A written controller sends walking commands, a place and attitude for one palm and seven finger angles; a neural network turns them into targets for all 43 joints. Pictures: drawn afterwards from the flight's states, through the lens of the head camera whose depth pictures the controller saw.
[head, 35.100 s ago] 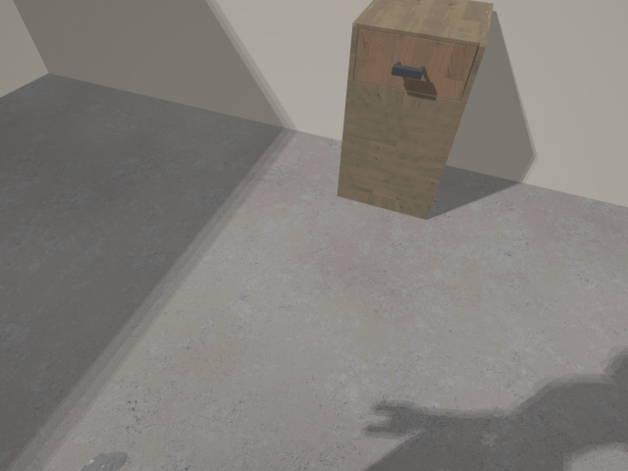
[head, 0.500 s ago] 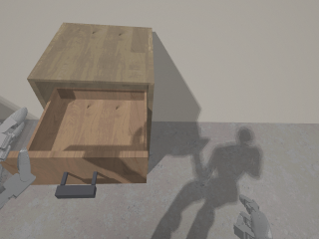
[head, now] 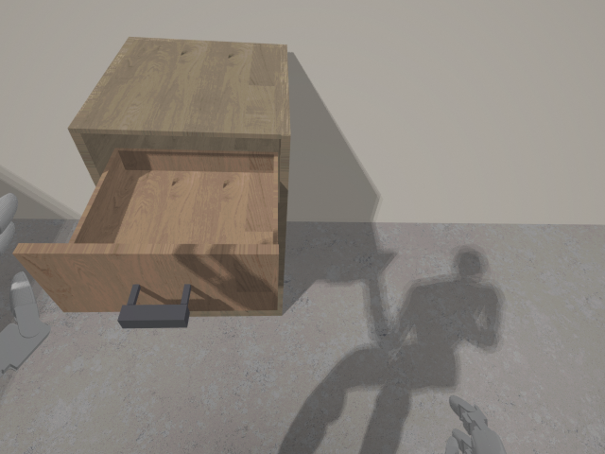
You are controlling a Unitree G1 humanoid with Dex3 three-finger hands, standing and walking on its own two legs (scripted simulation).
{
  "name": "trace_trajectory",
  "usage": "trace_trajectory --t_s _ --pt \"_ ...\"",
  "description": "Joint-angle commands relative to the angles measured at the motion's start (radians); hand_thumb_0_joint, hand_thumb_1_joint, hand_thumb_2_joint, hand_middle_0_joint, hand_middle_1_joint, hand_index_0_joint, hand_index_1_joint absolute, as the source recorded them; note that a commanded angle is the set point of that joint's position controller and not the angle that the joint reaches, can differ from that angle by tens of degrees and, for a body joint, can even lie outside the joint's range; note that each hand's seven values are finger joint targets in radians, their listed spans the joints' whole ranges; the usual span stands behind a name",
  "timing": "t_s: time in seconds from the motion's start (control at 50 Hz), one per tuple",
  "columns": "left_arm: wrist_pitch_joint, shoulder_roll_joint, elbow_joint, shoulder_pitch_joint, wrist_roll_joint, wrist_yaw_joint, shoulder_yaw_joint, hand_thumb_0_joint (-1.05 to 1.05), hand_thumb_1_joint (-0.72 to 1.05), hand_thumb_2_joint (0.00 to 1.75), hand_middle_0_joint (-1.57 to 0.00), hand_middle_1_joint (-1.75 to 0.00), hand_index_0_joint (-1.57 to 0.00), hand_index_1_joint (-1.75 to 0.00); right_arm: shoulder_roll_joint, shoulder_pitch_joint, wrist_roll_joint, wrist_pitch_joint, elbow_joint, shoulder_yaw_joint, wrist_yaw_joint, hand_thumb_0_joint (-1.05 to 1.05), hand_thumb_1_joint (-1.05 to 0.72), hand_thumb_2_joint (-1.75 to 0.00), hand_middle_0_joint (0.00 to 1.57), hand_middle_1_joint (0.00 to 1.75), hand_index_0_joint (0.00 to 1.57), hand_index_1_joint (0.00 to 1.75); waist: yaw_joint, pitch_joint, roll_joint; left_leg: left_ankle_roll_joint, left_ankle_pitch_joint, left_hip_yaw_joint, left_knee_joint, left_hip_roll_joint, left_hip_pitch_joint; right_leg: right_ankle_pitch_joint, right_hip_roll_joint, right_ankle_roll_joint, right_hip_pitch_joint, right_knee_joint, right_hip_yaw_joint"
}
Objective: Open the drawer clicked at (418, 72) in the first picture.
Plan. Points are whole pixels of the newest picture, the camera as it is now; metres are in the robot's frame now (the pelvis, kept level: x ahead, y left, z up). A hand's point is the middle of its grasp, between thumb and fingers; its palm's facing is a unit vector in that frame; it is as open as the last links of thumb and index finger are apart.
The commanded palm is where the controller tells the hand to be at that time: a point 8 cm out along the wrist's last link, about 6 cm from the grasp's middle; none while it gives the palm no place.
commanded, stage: step back with the hand held close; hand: left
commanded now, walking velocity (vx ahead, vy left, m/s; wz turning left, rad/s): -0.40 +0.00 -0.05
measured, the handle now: (158, 303) +0.35 +0.25 -0.08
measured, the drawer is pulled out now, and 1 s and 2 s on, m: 0.30 0.30 0.30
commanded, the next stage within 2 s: stop stepping back and stand still in 0.34 s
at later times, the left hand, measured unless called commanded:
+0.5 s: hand out of the picture +0.09 +0.19 +0.17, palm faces +0.26 -0.84 -0.48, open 7.4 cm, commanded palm +0.03 +0.24 +0.19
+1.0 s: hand out of the picture -0.01 +0.14 +0.19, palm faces +0.32 -0.79 -0.52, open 7.4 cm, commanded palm -0.06 +0.20 +0.19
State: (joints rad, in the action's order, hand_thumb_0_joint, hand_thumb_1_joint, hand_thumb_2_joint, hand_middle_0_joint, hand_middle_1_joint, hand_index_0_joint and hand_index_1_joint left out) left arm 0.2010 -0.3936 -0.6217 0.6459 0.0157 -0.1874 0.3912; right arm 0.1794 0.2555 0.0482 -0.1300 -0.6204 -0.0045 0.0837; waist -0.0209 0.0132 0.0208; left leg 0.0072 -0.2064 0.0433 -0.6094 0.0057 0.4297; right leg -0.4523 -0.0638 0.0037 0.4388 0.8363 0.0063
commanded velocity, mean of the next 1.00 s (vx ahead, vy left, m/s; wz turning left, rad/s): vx -0.04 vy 0.04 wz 0.00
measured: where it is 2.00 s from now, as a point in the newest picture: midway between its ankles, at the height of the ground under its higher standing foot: outside the picture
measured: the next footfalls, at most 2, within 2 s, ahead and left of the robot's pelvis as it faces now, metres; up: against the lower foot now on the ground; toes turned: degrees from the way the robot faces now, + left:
right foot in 0.08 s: -0.01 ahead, -0.12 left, +0.00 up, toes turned -2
left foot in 0.36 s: -0.01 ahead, +0.13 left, +0.00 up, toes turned +1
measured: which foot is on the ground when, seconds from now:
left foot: down 0.00-0.12, up 0.14-0.34, down 0.36-0.58, up 0.60-0.84, down 0.86-1.00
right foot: up 0.00-0.06, down 0.08-0.88, up 0.90-1.00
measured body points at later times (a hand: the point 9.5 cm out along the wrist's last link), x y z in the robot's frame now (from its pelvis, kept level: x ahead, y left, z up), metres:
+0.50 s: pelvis -0.11 -0.03 +0.00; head -0.07 -0.01 +0.45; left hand +0.07 +0.23 +0.19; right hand +0.08 -0.26 -0.06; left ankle -0.05 +0.13 -0.73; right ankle -0.09 -0.11 -0.71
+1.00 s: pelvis -0.19 -0.08 +0.01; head -0.21 -0.08 +0.46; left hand -0.03 +0.18 +0.21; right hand -0.06 -0.35 -0.07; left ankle -0.22 +0.05 -0.73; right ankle -0.15 -0.13 -0.71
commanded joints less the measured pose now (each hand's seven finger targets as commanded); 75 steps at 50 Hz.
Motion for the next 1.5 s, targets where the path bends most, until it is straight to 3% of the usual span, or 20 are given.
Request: trace_trajectory --t_s 0.0,0.06,0.1,0.14,0.24,0.3,0.34,0.42,0.52,0.58,0.68,0.8,0.86,0.98,1.02,1.06,1.1,1.18,1.36,1.48 --pt "0.058 -0.109 -0.232 -0.028 0.024 -0.002 0.073 0.00 0.90 0.90 -0.20 -0.30 -0.20 -0.30 0.154 -0.137 -0.033 -0.095 0.125 -0.044 -0.014 0.00 -0.90 -0.90 0.20 0.30 0.20 0.30 0.018 0.114 -0.192 0.110 0.157 0.176 0.201 0.232 -0.120 0.052 0.042 -0.017 -0.116 -0.257 -0.001" --pt "0.080 -0.139 -0.198 -0.080 0.027 0.036 0.082 0.00 0.90 0.90 -0.20 -0.30 -0.20 -0.30 0.166 -0.159 -0.056 -0.098 0.109 -0.038 -0.033 0.00 -0.90 -0.90 0.20 0.30 0.20 0.30 0.024 0.101 -0.087 0.052 0.055 0.098 0.093 0.169 -0.087 0.366 0.110 -0.002 -0.246 -0.517 0.016" --pt "0.081 -0.156 -0.169 -0.104 0.032 0.043 0.068 0.00 0.90 0.90 -0.20 -0.30 -0.20 -0.30 0.147 -0.143 -0.072 -0.090 0.122 -0.048 -0.037 0.00 -0.90 -0.90 0.20 0.30 0.20 0.30 0.009 0.104 0.160 -0.018 -0.174 -0.037 -0.154 0.011 -0.007 0.518 0.353 0.123 -0.183 -0.548 0.250" --pt "0.075 -0.138 -0.136 -0.028 0.038 0.045 0.068 0.00 0.90 0.90 -0.20 -0.30 -0.20 -0.30 0.144 -0.176 -0.080 -0.075 0.128 -0.067 -0.040 0.00 -0.90 -0.90 0.20 0.30 0.20 0.30 0.032 0.114 0.167 -0.022 -0.280 0.023 -0.495 -0.016 0.081 0.626 0.453 0.219 -0.203 -0.546 0.303" --pt "0.089 -0.142 -0.164 0.014 0.017 0.038 0.120 0.00 0.90 0.90 -0.20 -0.30 -0.20 -0.30 0.078 -0.221 -0.055 -0.006 0.160 -0.002 -0.007 0.00 -0.90 -0.90 0.20 0.30 0.20 0.30 0.000 0.116 0.111 -0.024 -0.252 -0.040 -0.079 0.010 0.064 0.950 0.293 0.128 -0.303 -0.384 0.090" --pt "0.084 -0.138 -0.239 0.000 0.025 0.043 0.093 0.00 0.90 0.90 -0.20 -0.30 -0.20 -0.30 0.105 -0.183 -0.053 0.012 0.156 -0.025 0.002 0.00 -0.90 -0.90 0.20 0.30 0.20 0.30 -0.020 0.145 -0.043 -0.016 0.171 -0.059 0.309 0.044 -0.144 0.744 0.188 0.026 -0.295 -0.263 0.028" --pt "0.097 -0.169 -0.305 -0.008 0.019 0.040 0.104 0.00 0.90 0.90 -0.20 -0.30 -0.20 -0.30 0.135 -0.154 -0.050 -0.016 0.164 -0.070 -0.012 0.00 -0.90 -0.90 0.20 0.30 0.20 0.30 0.008 0.214 -0.240 0.087 0.688 0.148 0.207 0.314 -0.319 0.171 0.101 -0.017 -0.065 -0.113 0.006" --pt "0.089 -0.177 -0.347 0.048 0.044 0.045 0.153 0.00 0.90 0.90 -0.20 -0.30 -0.20 -0.30 0.123 -0.157 -0.039 -0.063 0.148 -0.066 -0.034 0.00 -0.90 -0.90 0.20 0.30 0.20 0.30 0.011 0.172 -0.319 0.140 0.608 0.093 0.231 0.333 -0.231 -0.051 0.076 -0.025 -0.020 0.063 0.000" --pt "0.049 -0.143 -0.288 0.021 0.032 0.033 0.119 0.00 0.90 0.90 -0.20 -0.30 -0.20 -0.30 0.146 -0.142 -0.080 -0.071 0.175 -0.044 -0.047 0.00 -0.90 -0.90 0.20 0.30 0.20 0.30 0.019 0.056 -0.123 0.045 -0.248 -0.035 0.140 0.170 0.023 0.183 0.087 -0.038 -0.308 -0.372 -0.053" --pt "0.027 -0.185 -0.196 -0.068 0.029 0.031 0.131 0.00 0.90 0.90 -0.20 -0.30 -0.20 -0.30 0.138 -0.162 -0.079 -0.029 0.172 -0.050 -0.036 0.00 -0.90 -0.90 0.20 0.30 0.20 0.30 0.020 0.003 0.268 -0.018 -0.310 -0.045 -0.527 -0.027 0.039 -0.392 0.438 0.111 0.040 -0.787 0.494" --pt "0.042 -0.131 -0.127 -0.037 0.025 0.046 0.078 0.00 0.90 0.90 -0.20 -0.30 -0.20 -0.30 0.108 -0.193 -0.046 0.000 0.160 -0.024 -0.019 0.00 -0.90 -0.90 0.20 0.30 0.20 0.30 -0.020 0.037 0.101 -0.010 -0.133 -0.085 -0.380 -0.001 -0.022 -0.225 0.303 0.075 0.031 -0.695 0.147" --pt "0.053 -0.140 -0.222 -0.004 -0.007 0.007 0.065 0.00 0.90 0.90 -0.20 -0.30 -0.20 -0.30 0.145 -0.107 -0.033 -0.050 0.163 -0.020 -0.006 0.00 -0.90 -0.90 0.20 0.30 0.20 0.30 -0.005 0.127 0.030 0.073 -0.213 -0.139 0.341 -0.017 -0.192 -0.045 0.245 0.034 -0.283 -0.577 0.119" --pt "0.081 -0.163 -0.279 -0.008 -0.018 0.007 0.078 0.00 0.90 0.90 -0.20 -0.30 -0.20 -0.30 0.173 -0.105 -0.036 -0.061 0.192 -0.048 -0.018 0.00 -0.90 -0.90 0.20 0.30 0.20 0.30 0.016 0.053 -0.312 0.168 -0.205 0.192 0.422 0.260 -0.217 0.062 0.073 -0.022 -0.098 -0.147 -0.053" --pt "0.044 -0.157 -0.135 -0.007 0.008 0.014 0.107 0.00 0.90 0.90 -0.20 -0.30 -0.20 -0.30 0.159 -0.131 -0.066 -0.056 0.141 -0.037 -0.016 0.00 -0.90 -0.90 0.20 0.30 0.20 0.30 0.010 -0.110 -0.120 0.128 -0.243 0.050 0.292 0.214 0.062 0.062 0.080 -0.012 -0.245 -0.254 -0.078" --pt "0.055 -0.163 -0.016 -0.037 0.001 0.025 0.118 0.00 0.90 0.90 -0.20 -0.30 -0.20 -0.30 0.175 -0.135 -0.061 -0.039 0.117 -0.053 -0.008 0.00 -0.90 -0.90 0.20 0.30 0.20 0.30 0.017 -0.114 0.107 0.071 -0.285 -0.033 -0.007 0.083 0.138 0.098 0.164 0.021 -0.331 -0.513 0.120" --pt "0.074 -0.177 -0.043 -0.132 0.011 0.035 0.117 0.00 0.90 0.90 -0.20 -0.30 -0.20 -0.30 0.176 -0.148 -0.065 -0.024 0.130 -0.075 -0.022 0.00 -0.90 -0.90 0.20 0.30 0.20 0.30 0.009 -0.034 0.268 0.025 -0.274 -0.031 -0.449 -0.023 0.166 -0.141 0.443 0.103 -0.241 -0.745 0.561" --pt "0.093 -0.120 -0.050 -0.129 0.004 0.053 0.067 0.00 0.90 0.90 -0.20 -0.30 -0.20 -0.30 0.171 -0.125 -0.062 -0.010 0.105 -0.079 -0.038 0.00 -0.90 -0.90 0.20 0.30 0.20 0.30 -0.018 -0.031 0.059 0.019 -0.147 0.015 -0.518 0.006 0.116 -0.160 0.381 0.005 -0.142 -0.742 0.473" --pt "0.111 -0.131 -0.139 -0.077 0.014 0.050 0.049 0.00 0.90 0.90 -0.20 -0.30 -0.20 -0.30 0.138 -0.157 -0.051 -0.001 0.138 -0.045 -0.036 0.00 -0.90 -0.90 0.20 0.30 0.20 0.30 -0.013 0.054 0.100 0.009 -0.044 -0.065 -0.305 0.002 0.038 0.064 0.303 -0.007 -0.204 -0.721 0.178" --pt "0.088 -0.138 -0.123 -0.002 0.009 0.017 0.069 0.00 0.90 0.90 -0.20 -0.30 -0.20 -0.30 0.129 -0.129 -0.056 0.015 0.183 -0.031 -0.026 0.00 -0.90 -0.90 0.20 0.30 0.20 0.30 0.010 0.065 0.069 0.050 -0.062 -0.113 0.162 -0.031 -0.134 0.182 0.304 -0.010 -0.333 -0.716 0.175" --pt "0.068 -0.129 -0.120 -0.022 0.018 0.026 0.051 0.00 0.90 0.90 -0.20 -0.30 -0.20 -0.30 0.164 -0.141 -0.085 0.040 0.220 -0.046 -0.034 0.00 -0.90 -0.90 0.20 0.30 0.20 0.30 0.017 0.104 -0.001 0.073 0.150 -0.002 0.241 0.087 -0.199 0.589 0.204 -0.087 -0.449 -0.517 0.086"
